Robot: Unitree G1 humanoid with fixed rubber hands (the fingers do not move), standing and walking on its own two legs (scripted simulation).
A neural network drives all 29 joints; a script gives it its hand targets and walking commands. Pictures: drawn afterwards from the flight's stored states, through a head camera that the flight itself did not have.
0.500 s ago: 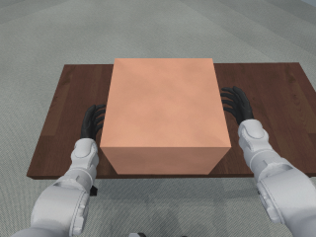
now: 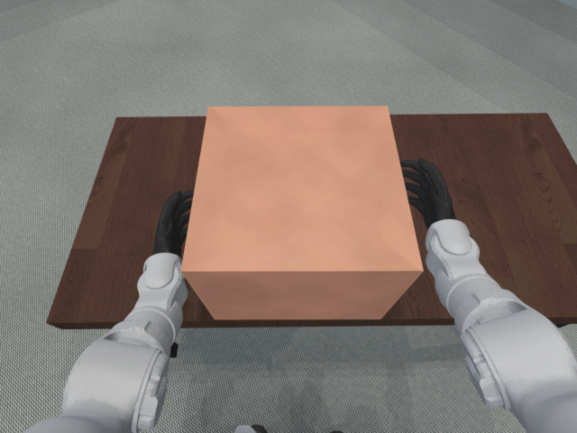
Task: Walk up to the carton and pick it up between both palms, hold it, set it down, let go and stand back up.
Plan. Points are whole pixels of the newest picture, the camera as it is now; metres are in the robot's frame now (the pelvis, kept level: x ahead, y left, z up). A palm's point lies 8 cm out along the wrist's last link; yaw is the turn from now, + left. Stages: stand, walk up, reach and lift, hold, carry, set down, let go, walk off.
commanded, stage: reach and lift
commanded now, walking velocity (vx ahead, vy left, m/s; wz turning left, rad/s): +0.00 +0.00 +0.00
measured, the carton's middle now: (297, 217) +0.46 +0.01 -0.06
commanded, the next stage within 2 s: none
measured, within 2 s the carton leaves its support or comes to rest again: leaves its support in 1.14 s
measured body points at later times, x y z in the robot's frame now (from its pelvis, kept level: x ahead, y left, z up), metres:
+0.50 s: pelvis +0.00 +0.00 +0.00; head +0.10 +0.01 +0.44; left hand +0.39 +0.21 -0.02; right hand +0.43 -0.19 +0.02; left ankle +0.01 +0.12 -0.71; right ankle -0.01 -0.12 -0.71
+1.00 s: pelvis +0.00 +0.00 +0.00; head +0.10 +0.01 +0.44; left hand +0.39 +0.20 -0.01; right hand +0.43 -0.19 +0.02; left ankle +0.01 +0.12 -0.71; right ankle -0.01 -0.12 -0.71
